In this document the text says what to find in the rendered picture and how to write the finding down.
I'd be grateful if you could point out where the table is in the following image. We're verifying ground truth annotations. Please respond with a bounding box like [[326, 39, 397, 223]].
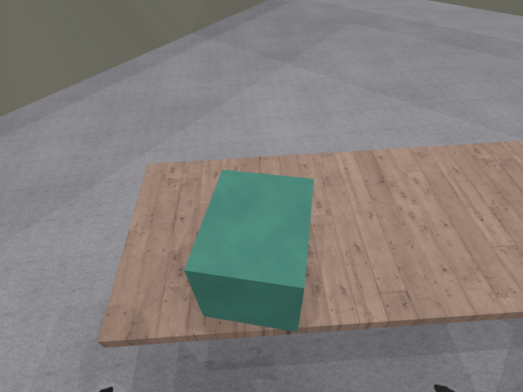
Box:
[[98, 140, 523, 348]]

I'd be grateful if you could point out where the carton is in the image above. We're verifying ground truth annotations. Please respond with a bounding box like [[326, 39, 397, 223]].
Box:
[[184, 170, 314, 332]]

